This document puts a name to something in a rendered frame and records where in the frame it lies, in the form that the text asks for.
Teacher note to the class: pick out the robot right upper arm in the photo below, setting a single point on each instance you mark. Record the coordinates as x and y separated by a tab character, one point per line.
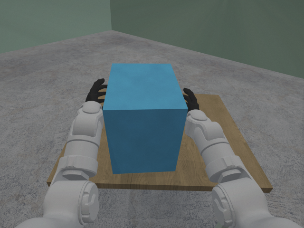
241	204

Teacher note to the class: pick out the left robot forearm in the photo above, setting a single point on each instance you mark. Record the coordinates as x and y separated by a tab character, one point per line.
80	158

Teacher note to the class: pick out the table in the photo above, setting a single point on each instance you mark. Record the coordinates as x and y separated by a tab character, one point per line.
190	174

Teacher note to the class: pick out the right robot forearm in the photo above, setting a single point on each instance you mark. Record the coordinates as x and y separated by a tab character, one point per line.
222	165

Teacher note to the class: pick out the carton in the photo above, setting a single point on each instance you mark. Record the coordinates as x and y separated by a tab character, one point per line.
144	115

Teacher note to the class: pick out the robot left hand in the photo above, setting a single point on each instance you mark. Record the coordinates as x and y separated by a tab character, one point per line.
94	94

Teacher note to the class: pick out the robot right hand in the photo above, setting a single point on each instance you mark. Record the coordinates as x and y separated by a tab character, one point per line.
191	100

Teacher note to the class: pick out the robot left upper arm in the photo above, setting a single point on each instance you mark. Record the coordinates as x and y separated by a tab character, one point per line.
68	204

